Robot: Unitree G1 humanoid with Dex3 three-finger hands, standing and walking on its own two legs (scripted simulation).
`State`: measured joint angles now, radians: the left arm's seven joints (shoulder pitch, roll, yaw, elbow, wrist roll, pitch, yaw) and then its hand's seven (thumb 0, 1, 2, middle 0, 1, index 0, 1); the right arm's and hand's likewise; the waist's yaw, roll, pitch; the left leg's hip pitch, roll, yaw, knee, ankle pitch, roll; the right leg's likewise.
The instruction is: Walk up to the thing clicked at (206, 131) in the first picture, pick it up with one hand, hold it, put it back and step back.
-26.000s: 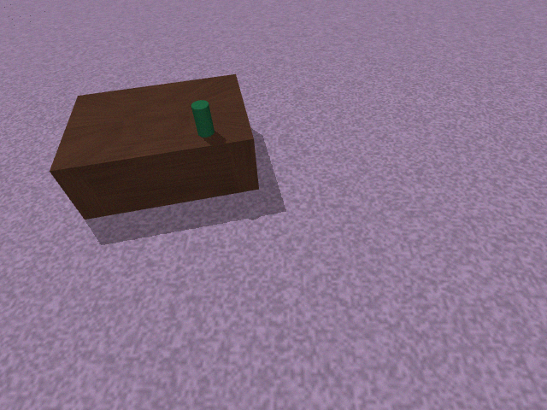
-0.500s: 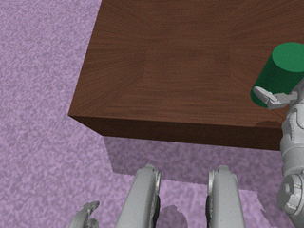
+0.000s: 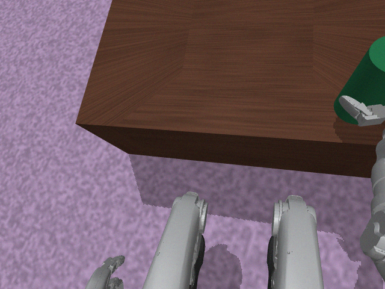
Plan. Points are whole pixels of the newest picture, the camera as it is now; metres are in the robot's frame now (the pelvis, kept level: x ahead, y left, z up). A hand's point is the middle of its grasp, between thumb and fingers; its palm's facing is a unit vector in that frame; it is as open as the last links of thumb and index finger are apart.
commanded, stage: lower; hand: right
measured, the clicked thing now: (373, 85) +0.50 -0.26 -0.01
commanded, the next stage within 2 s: loosen in 0.54 s
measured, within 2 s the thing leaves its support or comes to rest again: rests again in 1.48 s
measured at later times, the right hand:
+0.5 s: hand (362, 96) +0.50 -0.27 -0.06, palm faces +0.28 +0.96 -0.04, open 10.7 cm
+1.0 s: hand (367, 93) +0.51 -0.27 -0.06, palm faces +0.28 +0.96 -0.04, open 11.4 cm
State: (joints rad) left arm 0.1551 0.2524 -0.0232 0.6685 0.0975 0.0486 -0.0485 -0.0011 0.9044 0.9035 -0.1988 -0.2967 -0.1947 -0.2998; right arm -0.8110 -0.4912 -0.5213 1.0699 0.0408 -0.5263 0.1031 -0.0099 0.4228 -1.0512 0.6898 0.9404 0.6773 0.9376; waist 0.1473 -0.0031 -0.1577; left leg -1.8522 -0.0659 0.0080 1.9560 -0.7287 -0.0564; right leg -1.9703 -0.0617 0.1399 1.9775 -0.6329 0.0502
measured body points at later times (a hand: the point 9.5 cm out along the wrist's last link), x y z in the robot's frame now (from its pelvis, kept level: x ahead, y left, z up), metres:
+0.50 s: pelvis +0.00 +0.01 -0.05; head +0.22 -0.04 +0.34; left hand +0.08 +0.29 -0.17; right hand +0.48 -0.32 -0.06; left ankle +0.07 +0.14 -0.43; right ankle +0.08 -0.14 -0.43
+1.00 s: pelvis +0.00 +0.01 -0.06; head +0.22 -0.04 +0.33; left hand +0.08 +0.29 -0.18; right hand +0.49 -0.32 -0.06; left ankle +0.07 +0.14 -0.43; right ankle +0.08 -0.14 -0.43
